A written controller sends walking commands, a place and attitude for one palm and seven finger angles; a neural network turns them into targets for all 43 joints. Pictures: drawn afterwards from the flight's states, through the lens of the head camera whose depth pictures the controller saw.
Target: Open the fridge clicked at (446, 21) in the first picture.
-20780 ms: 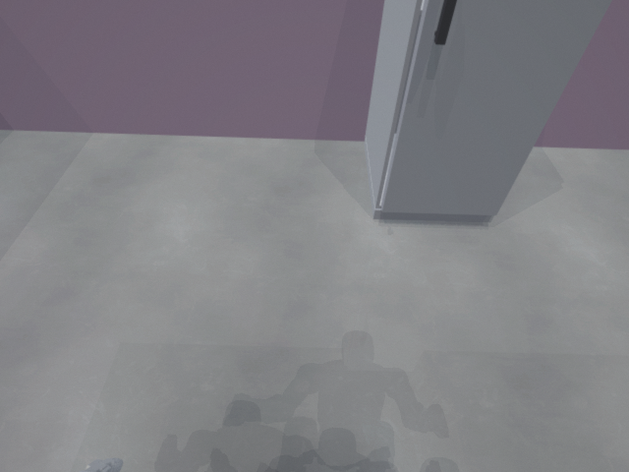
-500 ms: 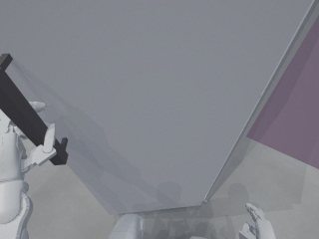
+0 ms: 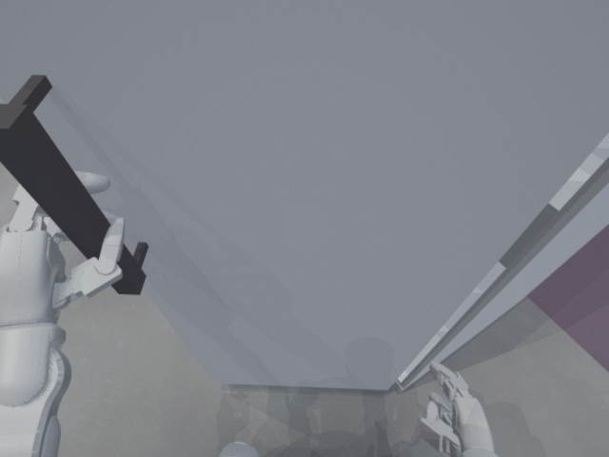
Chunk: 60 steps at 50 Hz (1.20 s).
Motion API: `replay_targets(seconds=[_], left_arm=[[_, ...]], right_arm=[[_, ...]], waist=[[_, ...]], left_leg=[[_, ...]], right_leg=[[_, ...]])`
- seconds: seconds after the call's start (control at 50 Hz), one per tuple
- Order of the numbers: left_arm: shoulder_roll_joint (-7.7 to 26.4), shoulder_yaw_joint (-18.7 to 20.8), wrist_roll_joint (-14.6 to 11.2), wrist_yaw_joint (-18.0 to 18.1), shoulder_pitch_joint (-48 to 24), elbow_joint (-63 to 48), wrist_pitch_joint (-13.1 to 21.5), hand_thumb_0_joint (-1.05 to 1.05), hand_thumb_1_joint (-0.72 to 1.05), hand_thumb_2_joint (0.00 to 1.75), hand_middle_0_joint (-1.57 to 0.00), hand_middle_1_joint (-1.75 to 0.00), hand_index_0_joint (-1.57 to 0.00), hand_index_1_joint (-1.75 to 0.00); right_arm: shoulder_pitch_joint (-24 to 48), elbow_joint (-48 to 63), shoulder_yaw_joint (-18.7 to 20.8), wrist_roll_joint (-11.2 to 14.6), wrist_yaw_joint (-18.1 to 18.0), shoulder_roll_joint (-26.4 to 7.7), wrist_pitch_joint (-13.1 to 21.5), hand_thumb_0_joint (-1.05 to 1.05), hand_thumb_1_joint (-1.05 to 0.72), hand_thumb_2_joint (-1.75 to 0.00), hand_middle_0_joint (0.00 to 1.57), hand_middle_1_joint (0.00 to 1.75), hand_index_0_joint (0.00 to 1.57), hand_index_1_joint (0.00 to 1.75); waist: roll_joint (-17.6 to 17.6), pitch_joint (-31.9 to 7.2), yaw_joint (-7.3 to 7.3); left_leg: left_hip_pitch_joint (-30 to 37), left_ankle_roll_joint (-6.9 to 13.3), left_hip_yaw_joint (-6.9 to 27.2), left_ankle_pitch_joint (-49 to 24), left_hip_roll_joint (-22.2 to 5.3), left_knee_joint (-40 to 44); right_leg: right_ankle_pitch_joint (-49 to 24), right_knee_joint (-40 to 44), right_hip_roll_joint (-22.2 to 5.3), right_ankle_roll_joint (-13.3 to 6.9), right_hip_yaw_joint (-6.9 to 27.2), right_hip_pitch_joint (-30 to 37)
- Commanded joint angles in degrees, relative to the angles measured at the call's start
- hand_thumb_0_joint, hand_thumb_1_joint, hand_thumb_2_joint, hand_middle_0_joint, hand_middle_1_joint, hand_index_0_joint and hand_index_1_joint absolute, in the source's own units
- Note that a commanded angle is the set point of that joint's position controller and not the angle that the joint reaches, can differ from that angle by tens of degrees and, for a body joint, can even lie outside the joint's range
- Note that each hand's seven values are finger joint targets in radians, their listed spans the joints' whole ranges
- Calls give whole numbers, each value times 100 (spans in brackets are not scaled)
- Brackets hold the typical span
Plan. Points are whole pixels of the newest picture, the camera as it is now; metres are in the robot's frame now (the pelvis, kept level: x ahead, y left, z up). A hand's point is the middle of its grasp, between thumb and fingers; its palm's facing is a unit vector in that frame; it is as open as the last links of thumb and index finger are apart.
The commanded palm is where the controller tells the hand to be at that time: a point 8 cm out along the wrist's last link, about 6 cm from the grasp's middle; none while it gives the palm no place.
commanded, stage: walk backward, drawing the door open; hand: left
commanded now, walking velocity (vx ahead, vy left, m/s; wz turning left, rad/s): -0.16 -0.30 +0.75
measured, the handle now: (94, 206) +0.31 +0.24 +0.18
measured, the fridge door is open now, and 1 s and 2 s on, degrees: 55 81 70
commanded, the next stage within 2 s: stop walking and hold the door back in 0.52 s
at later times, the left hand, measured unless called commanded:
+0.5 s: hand (102, 401) +0.15 +0.17 +0.17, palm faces +0.55 -0.80 -0.25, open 6.7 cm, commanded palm +0.09 +0.20 +0.16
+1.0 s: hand out of the picture +0.10 +0.14 +0.17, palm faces +0.76 -0.62 -0.17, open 6.1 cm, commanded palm +0.07 +0.17 +0.15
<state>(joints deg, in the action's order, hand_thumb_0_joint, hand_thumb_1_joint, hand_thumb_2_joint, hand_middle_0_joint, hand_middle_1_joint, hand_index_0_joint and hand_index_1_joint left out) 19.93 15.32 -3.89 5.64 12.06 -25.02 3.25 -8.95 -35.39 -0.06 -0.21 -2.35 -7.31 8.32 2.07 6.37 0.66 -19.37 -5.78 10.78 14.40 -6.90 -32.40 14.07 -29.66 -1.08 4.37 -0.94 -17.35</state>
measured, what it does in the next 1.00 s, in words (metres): steps to the right, turning left: left foot, then right foot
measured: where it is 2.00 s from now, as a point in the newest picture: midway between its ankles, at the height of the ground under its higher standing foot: outside the picture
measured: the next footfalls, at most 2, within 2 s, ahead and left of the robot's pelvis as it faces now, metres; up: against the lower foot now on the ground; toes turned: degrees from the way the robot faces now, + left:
left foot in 0.26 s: +0.00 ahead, +0.04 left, +0.00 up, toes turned +20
right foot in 0.64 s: +0.07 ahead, -0.30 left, +0.00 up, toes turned +22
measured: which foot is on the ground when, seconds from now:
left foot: down 0.00-0.00, up 0.02-0.24, down 0.26-0.64, up 0.66-0.98, down 1.00-1.00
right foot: down 0.00-0.26, up 0.28-0.62, down 0.64-1.00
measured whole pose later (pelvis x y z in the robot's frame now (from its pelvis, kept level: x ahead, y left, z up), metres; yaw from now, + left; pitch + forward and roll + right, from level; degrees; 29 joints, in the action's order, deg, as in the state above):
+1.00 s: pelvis -0.10 -0.23 +0.01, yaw +31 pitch -1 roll +1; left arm 16.9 11.0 -2.0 7.3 -18.6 15.5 8.4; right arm -10.0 -38.8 2.0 0.5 -5.1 -19.1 3.1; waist -0.5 2.1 1.4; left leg -11.5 0.7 -2.8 22.3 -0.2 -29.9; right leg 8.5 -28.8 -7.0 1.0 -7.2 -18.8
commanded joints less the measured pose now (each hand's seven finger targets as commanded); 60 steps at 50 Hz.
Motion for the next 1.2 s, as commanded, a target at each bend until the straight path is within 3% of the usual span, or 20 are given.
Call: replay_targets(seconds=[0.0,0.02,0.06,0.2,0.22,0.24,0.26,0.3,0.4,0.56,0.6,0.62,0.66,0.7,0.88,0.94,1.0,1.02,1.08,1.18], left_arm=[[1319,1190,191,252,-554,-1287,523,0,90,90,-45,-140,-45,-140],[1208,1103,128,211,-203,-1263,469,0,90,90,-45,-140,-45,-140],[990,968,134,131,-617,-1565,599,0,90,90,-45,-140,-45,-140],[747,613,11,172,-702,-1809,581,0,90,90,-45,-140,-45,-140],[665,449,23,160,-915,-2032,638,0,90,90,-45,-140,-45,-140],[655,378,37,122,-977,-2135,729,0,90,90,-45,-140,-45,-140],[871,510,236,68,-1029,-1942,853,0,90,90,-45,-140,-45,-140],[1092,666,293,-52,-1569,-2408,948,0,90,90,-45,-140,-45,-140],[678,403,220,75,-1263,-1783,704,0,90,90,-45,-140,-45,-140],[945,844,37,274,-1066,-1195,694,0,90,90,-45,-140,-45,-140],[1469,1135,98,279,-1152,-1194,668,0,90,90,-45,-140,-45,-140],[1495,1082,157,301,-1292,-41,566,0,90,90,-45,-140,-45,-140],[1419,1012,140,356,-2140,555,496,0,90,90,-45,-140,-45,-140],[1518,1084,122,402,-2881,1185,636,0,90,90,-45,-140,-45,-140],[1304,321,188,328,-5121,2456,1011,0,90,90,-45,-140,-45,-140],[1103,-16,182,281,-5893,2705,1027,0,90,90,-45,-140,-45,-140],[600,-580,114,211,-6864,2706,1061,0,90,90,-45,-140,-45,-140],[358,-917,240,193,-6818,3030,994,0,90,90,-45,-140,-45,-140],[826,-620,275,150,-7332,3891,799,0,90,90,-45,-140,-45,-140],[858,-707,214,-30,-7757,4525,711,0,90,90,-45,-140,-45,-140]], right_arm=[[592,757,323,-34,-146,-726,69,0,-90,-90,20,30,20,30],[443,734,436,13,-152,-755,-14,0,-90,-90,20,30,20,30],[734,835,352,-32,-229,-710,-129,0,-90,-90,20,30,20,30],[161,975,363,-110,-438,-898,-178,0,-90,-90,20,30,20,30],[-8,1039,373,-87,-429,-934,-155,0,-90,-90,20,30,20,30],[139,1132,440,-98,-393,-1199,-51,0,-90,-90,20,30,20,30],[134,925,401,-141,-292,-1138,30,0,-90,-90,20,30,20,30],[338,854,496,-113,-202,-1184,81,0,-90,-90,20,30,20,30],[134,619,422,12,-132,-1107,146,0,-90,-90,20,30,20,30],[284,737,293,48,-104,-1084,212,0,-90,-90,20,30,20,30],[230,729,221,98,-103,-857,133,0,-90,-90,20,30,20,30],[398,731,163,66,-159,-824,73,0,-90,-90,20,30,20,30],[283,543,332,64,-207,-1068,93,0,-90,-90,20,30,20,30],[568,386,200,71,-306,-1071,0,0,-90,-90,20,30,20,30],[526,418,264,76,-329,-1343,-228,0,-90,-90,20,30,20,30],[236,360,232,84,-289,-1339,-261,0,-90,-90,20,30,20,30],[274,612,293,180,-289,-1649,-189,0,-90,-90,20,30,20,30],[172,466,168,239,-255,-1281,-207,0,-90,-90,20,30,20,30],[-80,244,230,277,-315,-1451,-182,0,-90,-90,20,30,20,30],[-124,167,110,246,-332,-1427,-184,0,-90,-90,20,30,20,30]], waist=[[-1324,-1644,194],[-1780,-1840,71],[-1336,-1644,39],[-468,-1732,-186],[208,-1788,-348],[1845,-1663,-159],[1550,-1643,-59],[1502,-1555,-202],[1484,-1625,-79],[1472,-1566,-20],[-173,-1492,-98],[-1352,-1430,-29],[-1734,-1731,-49],[-989,-1553,-43],[-1365,-1471,183],[-815,-1897,-36],[2039,-1609,-12],[1828,-1733,-206],[785,-1580,-110],[1137,-1935,-53]], left_leg=[[-1230,409,-973,2297,870,-3800],[-1399,359,-846,2244,694,-4462],[-1433,210,-1236,1909,508,-4511],[871,352,-1819,479,454,273],[1828,518,-1043,-341,-56,923],[2529,1203,1603,-3058,-1892,1538],[2444,1767,2517,-4222,-2609,1560],[1967,1441,1915,-2617,-2037,1525],[1731,1071,-210,-2476,-883,1182],[329,958,-29,-969,-551,725],[-6,473,-817,756,436,-656],[-1034,307,-1115,1848,917,-2320],[-1343,309,-350,1783,783,-4132],[-1350,257,-491,1071,639,-4247],[-9,570,-1313,1156,697,-793],[1138,693,-1589,504,814,988],[1802,1561,866,877,-1297,1947],[1718,1719,1370,1215,-1434,2096],[1731,1700,421,129,-1047,1481],[1328,1386,-355,-247,-722,954]], right_leg=[[-540,1500,-2185,-1250,1639,660],[-334,1281,-2188,-1462,1792,856],[-1452,894,-1803,-1506,497,1162],[-1575,-344,-1317,-1043,-570,294],[-824,-1479,-1001,-726,-766,-632],[1754,-2856,-114,-181,-686,-2155],[2066,-3679,-65,-83,166,-2292],[1413,-3854,-137,-99,579,-2177],[479,-2659,75,-35,-3,-1329],[99,305,433,5,-334,989],[-958,1378,-480,-297,299,1069],[-1882,1338,-1755,-883,1666,1016],[-1748,1157,-2283,-1203,2222,878],[-2256,786,-1957,-1164,1390,961],[426,1687,-2006,-1037,1249,732],[705,1095,-1465,-686,661,634],[1283,-1509,-6,-213,-693,-1204],[1441,-2394,-2,-315,-171,-1500],[893,-2245,-151,-268,-81,-1531],[591,-663,150,-277,-524,-58]])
